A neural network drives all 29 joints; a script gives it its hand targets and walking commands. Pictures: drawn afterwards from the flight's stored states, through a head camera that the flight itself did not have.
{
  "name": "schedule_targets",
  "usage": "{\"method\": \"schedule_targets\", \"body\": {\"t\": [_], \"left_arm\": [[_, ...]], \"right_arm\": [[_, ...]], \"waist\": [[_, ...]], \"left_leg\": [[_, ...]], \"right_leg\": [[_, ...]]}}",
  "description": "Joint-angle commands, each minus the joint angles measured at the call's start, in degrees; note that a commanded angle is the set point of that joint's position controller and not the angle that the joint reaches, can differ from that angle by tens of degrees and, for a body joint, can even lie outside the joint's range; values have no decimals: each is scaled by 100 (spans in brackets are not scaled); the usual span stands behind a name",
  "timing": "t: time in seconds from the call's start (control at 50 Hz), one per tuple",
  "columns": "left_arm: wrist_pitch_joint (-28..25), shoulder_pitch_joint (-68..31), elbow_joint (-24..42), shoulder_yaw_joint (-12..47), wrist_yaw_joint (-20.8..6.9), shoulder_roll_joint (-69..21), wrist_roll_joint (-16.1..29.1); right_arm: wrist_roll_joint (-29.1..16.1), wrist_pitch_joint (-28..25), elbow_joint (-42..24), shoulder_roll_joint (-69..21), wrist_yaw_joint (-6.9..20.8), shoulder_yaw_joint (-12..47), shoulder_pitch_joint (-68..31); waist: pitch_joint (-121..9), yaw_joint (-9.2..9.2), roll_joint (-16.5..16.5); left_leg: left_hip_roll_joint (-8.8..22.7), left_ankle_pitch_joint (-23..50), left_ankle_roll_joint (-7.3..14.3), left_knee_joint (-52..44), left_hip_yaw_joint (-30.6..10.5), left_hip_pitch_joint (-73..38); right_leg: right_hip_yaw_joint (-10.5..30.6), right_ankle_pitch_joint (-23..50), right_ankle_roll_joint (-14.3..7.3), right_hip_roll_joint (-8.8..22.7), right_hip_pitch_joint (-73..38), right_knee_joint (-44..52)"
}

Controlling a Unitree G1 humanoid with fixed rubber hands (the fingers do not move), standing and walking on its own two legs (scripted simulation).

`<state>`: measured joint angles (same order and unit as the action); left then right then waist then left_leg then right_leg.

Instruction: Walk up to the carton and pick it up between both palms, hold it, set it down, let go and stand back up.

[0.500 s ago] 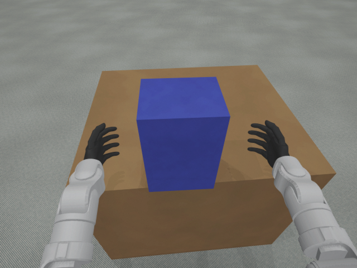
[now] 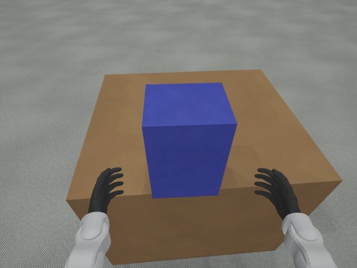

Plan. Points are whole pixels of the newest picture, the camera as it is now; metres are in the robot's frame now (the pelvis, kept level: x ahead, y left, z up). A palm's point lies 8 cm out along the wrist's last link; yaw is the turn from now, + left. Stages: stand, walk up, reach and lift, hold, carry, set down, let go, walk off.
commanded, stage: set down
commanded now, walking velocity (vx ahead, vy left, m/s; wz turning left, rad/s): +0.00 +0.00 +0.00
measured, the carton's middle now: (184, 144) +0.45 +0.00 +0.03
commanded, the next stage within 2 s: let go in 1.46 s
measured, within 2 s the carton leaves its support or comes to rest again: neither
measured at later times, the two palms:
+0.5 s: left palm (95, 240) +0.22 +0.20 -0.03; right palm (282, 241) +0.22 -0.21 -0.03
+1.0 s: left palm (82, 267) +0.17 +0.23 -0.06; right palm out of the picture +0.17 -0.21 -0.06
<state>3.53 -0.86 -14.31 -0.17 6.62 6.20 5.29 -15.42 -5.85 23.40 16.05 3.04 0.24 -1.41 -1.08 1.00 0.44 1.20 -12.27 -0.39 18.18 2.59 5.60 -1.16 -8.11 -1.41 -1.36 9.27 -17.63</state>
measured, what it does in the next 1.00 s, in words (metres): stands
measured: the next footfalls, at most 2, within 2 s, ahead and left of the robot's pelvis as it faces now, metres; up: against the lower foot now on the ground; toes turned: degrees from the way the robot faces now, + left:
none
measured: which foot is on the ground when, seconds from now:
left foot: down 0.00-1.00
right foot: down 0.00-1.00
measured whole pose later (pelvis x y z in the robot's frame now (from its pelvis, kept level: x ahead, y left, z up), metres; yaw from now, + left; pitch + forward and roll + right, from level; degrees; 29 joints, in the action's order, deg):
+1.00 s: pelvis +0.01 +0.01 +0.00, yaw +0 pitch -4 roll -1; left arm 2.5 12.6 -25.1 0.8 3.8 10.3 1.4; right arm -3.8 -11.6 36.5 11.5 3.3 -0.4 11.6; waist 2.9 1.5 0.4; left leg 1.3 -14.3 0.0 19.8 2.8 1.7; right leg -0.9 -9.3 -1.0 -1.5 4.8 -17.7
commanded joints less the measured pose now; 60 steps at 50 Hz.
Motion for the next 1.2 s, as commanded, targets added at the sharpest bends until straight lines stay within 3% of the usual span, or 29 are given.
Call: {"method": "schedule_targets", "body": {"t": [0.0, 0.06, 0.12, 0.14, 0.18, 0.22, 0.28, 0.3, 0.32, 0.38, 0.44, 0.48, 0.5, 0.54, 0.56, 0.6, 0.62, 0.66, 0.68, 0.7, 0.72, 0.76, 0.82, 0.84, 0.86, 0.96, 1.06, 1.16, 1.18], "left_arm": [[-519, -872, 956, -69, 94, 417, -86], [-668, -464, 899, 88, 85, 285, -120], [-737, -1159, 431, 61, 27, 408, -78], [-814, -585, 435, 39, 76, 377, -94], [-930, -381, 450, 142, 78, 275, -180], [-1042, 17, -112, 67, 13, 265, -384], [-1290, -432, 467, 101, 166, 355, -198], [-1149, -156, -9, 232, 137, 208, -222], [-1056, -96, -288, 164, 69, 170, -274], [-1040, -299, -75, 106, 72, 481, -176], [-944, -238, -54, 38, 23, 440, -211], [-798, 69, -527, 219, 22, 228, -224], [-760, 200, -485, -11, -30, 412, -342], [-804, -143, 40, -56, -34, 654, -249], [-694, 363, -477, -48, -82, 564, -417], [-719, 399, -13, -12, -50, 530, -372], [-664, 531, -486, 1, -117, 458, -491], [-743, 313, 44, 10, -38, 580, -331], [-697, 530, -366, 4, -123, 624, -388], [-553, 640, -668, -4, -210, 589, -490], [-427, 604, -549, 4, -230, 539, -444], [-389, 577, -439, -55, -250, 778, -314], [-388, 397, 66, -86, -242, 993, -254], [-400, 372, 228, 24, -160, 863, -236], [-328, 677, -320, -9, -181, 816, -345], [-197, 1128, -531, -14, -357, 734, -429], [-26, 932, -502, -74, -442, 976, -353], [127, 874, -509, -102, -411, 972, -471], [196, 827, -647, -87, -438, 964, -433]], "right_arm": [[-90, -446, -769, 650, 67, -214, -909], [8, -552, -688, 639, 44, -277, -418], [102, -558, -490, 573, 47, -305, -1080], [114, -594, -405, 452, 66, -208, -588], [117, -772, -239, 503, 98, -181, -361], [278, -887, 271, 452, 86, -141, 81], [254, -1148, -388, 520, 147, -346, -520], [429, -1064, 75, 539, 145, -391, -333], [434, -1004, 428, 462, 135, -266, -271], [537, -1013, 82, 465, 52, -389, -412], [597, -957, 249, 328, 64, -364, -236], [714, -880, 661, 287, 101, -282, -44], [703, -854, 731, 240, 86, -198, 100], [711, -899, 362, 278, 55, -307, -11], [776, -837, 612, 240, 61, -170, 265], [760, -932, 260, 227, 102, -271, 304], [861, -919, 761, 221, 64, -171, 471], [796, -976, 431, 275, 126, -291, 374], [906, -957, 466, 270, 56, -203, 517], [1002, -853, 883, 249, 18, -214, 675], [1014, -807, 732, 275, 26, -214, 639], [1003, -786, 539, 170, -30, -177, 659], [1113, -781, 143, 201, -41, -376, 565], [996, -761, 210, 145, 8, -346, 594], [1069, -708, 585, 41, 30, -223, 784], [1198, -743, 950, 193, 0, -266, 1079], [1313, -687, 796, 128, -70, -312, 904], [1454, -614, 1039, 181, -48, -440, 942], [1491, -591, 927, 113, -53, -390, 832]], "waist": [[-998, 77, 100], [-893, -57, 39], [-801, 41, -35], [-553, 97, 113], [-675, 88, -114], [-537, 84, -88], [-693, 107, -56], [-547, -71, 59], [-341, 57, 125], [-678, -31, 294], [-560, 104, 107], [-263, -29, 18], [-250, 143, 37], [-485, 77, 22], [-237, 129, 135], [-416, 98, -47], [-271, 43, -25], [-454, 112, -211], [-146, 2, 100], [34, -13, -8], [112, 77, -111], [111, 27, 259], [-197, 30, 220], [-176, 66, -95], [-29, 42, -69], [-105, -35, -226], [135, -12, 71], [230, 38, -177], [357, 64, -18]], "left_leg": [[-120, 1447, -94, -207, -234, 261], [-118, 1461, -170, -178, -261, 59], [-140, 981, -133, -221, -175, 300], [-81, 1013, -88, -240, -210, 252], [-75, 1412, -168, -172, -208, -54], [-89, 1462, -225, -86, -152, -55], [-13, 1192, -181, -96, -187, 197], [9, 1043, -155, -149, -185, 62], [3, 1032, -123, -155, -159, 113], [-69, 940, -83, -146, -122, 241], [-28, 909, -149, -207, -128, 212], [-16, 963, -128, -213, -110, 72], [-57, 1185, -147, -211, -105, 17], [-69, 1069, -139, -203, -93, 32], [-76, 1043, -87, -214, -67, 125], [-57, 1423, -145, -177, -82, -13], [-80, 1375, -190, -142, -63, -62], [-47, 1478, -208, -155, -73, -70], [-81, 1307, -197, -122, -81, -22], [-91, 1031, -191, -177, -34, 7], [-65, 995, -210, -245, -67, 31], [-109, 847, -76, -218, -23, 99], [-103, 880, -107, -183, 50, 133], [-48, 1031, -144, -185, -35, 70], [-50, 1150, -103, -154, 6, 57], [-33, 1584, -211, -6, -9, -227], [-43, 1081, -87, -91, 74, 95], [21, 1017, -138, -98, 42, 121], [-3, 943, -82, -37, 61, 189]], "right_leg": [[472, 1447, -24, 42, -1152, 19], [430, 1426, -30, 25, -1071, 52], [484, 816, -85, 69, -845, 132], [459, 819, -47, 63, -943, 91], [429, 1009, -131, 25, -727, 121], [461, 1158, -120, 81, -933, 96], [376, 771, -134, -11, -944, -2], [339, 646, -169, -15, -777, 52], [405, 657, -191, 21, -744, 91], [396, 706, -129, 38, -960, 41], [404, 633, -130, 56, -985, 35], [395, 507, -156, 74, -783, 103], [414, 725, -159, 82, -932, 168], [403, 668, -105, 69, -1061, 144], [452, 711, -106, 88, -1150, 161], [363, 937, -116, 33, -1135, 117], [359, 961, -101, 63, -1124, 148], [341, 908, -108, 27, -969, 80], [391, 921, -68, 84, -1017, 187], [394, 771, -76, 119, -954, 238], [406, 585, -130, 136, -884, 293], [431, 613, -42, 193, -976, 306], [317, 710, 40, 124, -1043, 190], [314, 631, -25, 124, -857, 153], [313, 748, -46, 109, -833, 177], [179, 1072, -65, 34, -835, 151], [217, 757, -7, 67, -904, 171], [153, 399, -71, 37, -729, 129], [151, 396, -7, 57, -655, 106]]}}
